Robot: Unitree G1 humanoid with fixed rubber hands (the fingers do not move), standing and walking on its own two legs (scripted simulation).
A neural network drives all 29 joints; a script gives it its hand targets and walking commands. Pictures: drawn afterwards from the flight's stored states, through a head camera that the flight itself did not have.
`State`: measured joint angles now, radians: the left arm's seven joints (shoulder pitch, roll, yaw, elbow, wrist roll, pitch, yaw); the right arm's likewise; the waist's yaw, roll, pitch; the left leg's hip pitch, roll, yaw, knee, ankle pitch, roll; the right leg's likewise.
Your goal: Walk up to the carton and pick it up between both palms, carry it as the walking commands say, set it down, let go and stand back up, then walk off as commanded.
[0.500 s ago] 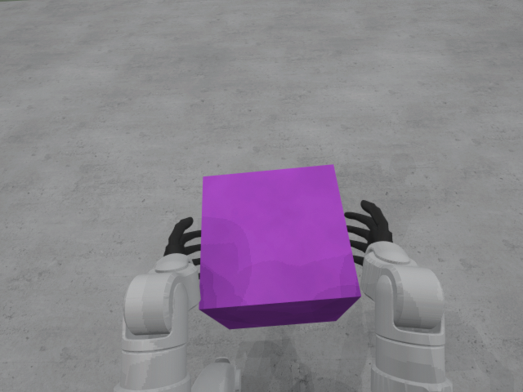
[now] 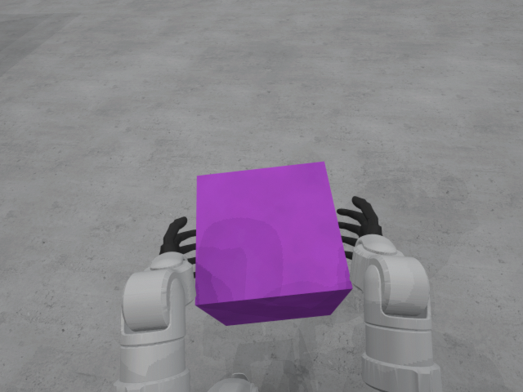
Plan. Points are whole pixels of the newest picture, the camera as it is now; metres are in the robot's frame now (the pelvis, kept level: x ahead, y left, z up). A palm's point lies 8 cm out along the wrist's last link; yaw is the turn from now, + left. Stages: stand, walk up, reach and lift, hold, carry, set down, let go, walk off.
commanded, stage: carry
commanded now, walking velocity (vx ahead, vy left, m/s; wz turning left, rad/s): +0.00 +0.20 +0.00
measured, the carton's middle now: (270, 252) +0.36 +0.02 +0.00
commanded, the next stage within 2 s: none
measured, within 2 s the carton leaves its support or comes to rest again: neither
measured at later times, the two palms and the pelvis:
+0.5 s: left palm (30, 329) +0.20 +0.31 +0.08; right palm (247, 304) +0.23 +0.04 +0.09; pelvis -0.09 +0.15 +0.01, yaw +0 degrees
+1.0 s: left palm out of the picture +0.13 +0.45 +0.06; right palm (108, 387) +0.14 +0.18 +0.09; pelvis -0.17 +0.31 +0.01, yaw +0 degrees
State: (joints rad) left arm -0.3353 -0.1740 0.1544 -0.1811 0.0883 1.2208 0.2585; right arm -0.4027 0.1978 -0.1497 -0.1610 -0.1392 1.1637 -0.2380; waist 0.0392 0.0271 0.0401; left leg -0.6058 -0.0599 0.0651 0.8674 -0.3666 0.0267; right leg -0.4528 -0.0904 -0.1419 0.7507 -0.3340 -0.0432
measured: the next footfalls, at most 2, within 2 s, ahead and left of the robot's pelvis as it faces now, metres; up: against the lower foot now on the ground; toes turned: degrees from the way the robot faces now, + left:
left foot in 0.24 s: +0.02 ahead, +0.23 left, +0.00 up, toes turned +5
right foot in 0.56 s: -0.09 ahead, +0.07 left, +0.00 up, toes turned -8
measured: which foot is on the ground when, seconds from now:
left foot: up 0.00-0.22, down 0.24-0.56, up 0.58-0.84, down 0.86-1.00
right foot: down 0.00-0.26, up 0.28-0.54, down 0.56-0.86, up 0.88-1.00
